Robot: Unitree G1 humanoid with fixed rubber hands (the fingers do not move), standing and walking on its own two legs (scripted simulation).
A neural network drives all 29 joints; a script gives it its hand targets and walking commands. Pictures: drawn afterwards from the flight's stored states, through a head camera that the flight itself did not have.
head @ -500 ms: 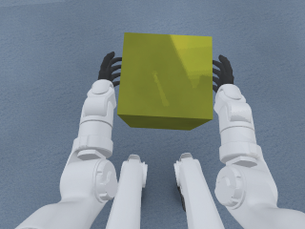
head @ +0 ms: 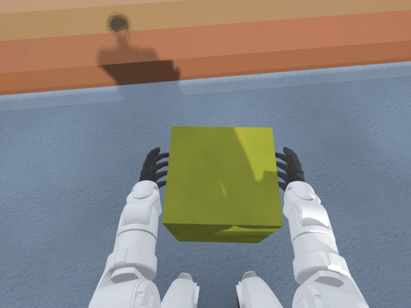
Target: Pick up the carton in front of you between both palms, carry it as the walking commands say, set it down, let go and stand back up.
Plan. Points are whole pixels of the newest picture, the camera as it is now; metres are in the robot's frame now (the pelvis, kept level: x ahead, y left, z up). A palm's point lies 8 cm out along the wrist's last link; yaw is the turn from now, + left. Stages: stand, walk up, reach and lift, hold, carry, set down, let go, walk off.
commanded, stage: reach and lift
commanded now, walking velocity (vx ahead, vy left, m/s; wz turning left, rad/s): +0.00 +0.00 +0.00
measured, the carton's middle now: (219, 191) +0.37 -0.01 -0.10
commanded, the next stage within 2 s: hold in 1.40 s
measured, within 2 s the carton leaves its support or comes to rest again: neither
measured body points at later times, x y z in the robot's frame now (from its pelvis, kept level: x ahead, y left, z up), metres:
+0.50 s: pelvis +0.03 +0.00 +0.07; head -0.01 +0.00 +0.52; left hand +0.33 +0.15 +0.09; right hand +0.33 -0.15 +0.09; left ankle +0.03 +0.13 -0.67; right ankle +0.04 -0.13 -0.67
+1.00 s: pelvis +0.02 +0.00 +0.08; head -0.01 +0.00 +0.53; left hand +0.33 +0.15 +0.10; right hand +0.33 -0.15 +0.10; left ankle +0.03 +0.13 -0.67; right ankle +0.04 -0.13 -0.67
